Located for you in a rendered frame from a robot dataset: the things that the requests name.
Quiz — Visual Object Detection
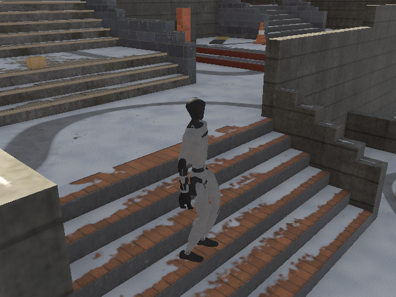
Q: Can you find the robot left foot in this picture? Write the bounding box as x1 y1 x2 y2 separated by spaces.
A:
197 237 218 247

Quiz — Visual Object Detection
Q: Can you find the robot right forearm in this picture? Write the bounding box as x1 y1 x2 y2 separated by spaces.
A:
178 158 189 193

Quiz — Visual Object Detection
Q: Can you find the left robot shin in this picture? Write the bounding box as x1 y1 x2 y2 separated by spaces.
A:
200 211 220 240

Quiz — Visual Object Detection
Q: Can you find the right robot upper arm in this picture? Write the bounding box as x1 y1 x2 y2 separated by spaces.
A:
178 129 196 166

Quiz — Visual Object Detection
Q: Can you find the right robot hand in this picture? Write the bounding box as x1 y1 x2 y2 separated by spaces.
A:
179 192 193 209

